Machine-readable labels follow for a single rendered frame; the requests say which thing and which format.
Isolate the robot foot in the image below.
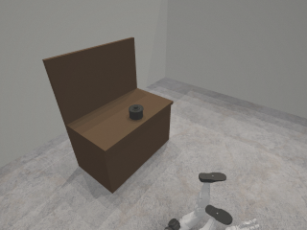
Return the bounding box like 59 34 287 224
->
199 172 226 183
205 204 233 225

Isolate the robot right foot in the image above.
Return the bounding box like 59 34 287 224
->
199 172 226 183

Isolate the table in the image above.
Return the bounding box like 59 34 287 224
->
42 37 174 193

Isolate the lid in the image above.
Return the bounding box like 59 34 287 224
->
129 104 144 113

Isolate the pot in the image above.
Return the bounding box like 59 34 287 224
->
129 111 143 121

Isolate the robot left foot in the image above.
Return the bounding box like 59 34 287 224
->
205 204 233 225

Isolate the robot right hand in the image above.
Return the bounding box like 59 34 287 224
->
238 218 259 230

